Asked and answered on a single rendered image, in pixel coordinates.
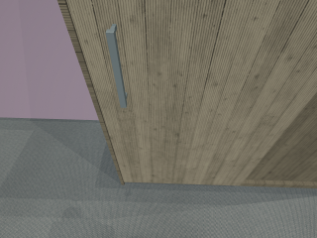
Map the wardrobe door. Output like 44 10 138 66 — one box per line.
246 92 317 182
66 0 317 186

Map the handle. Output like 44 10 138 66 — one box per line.
105 24 128 108

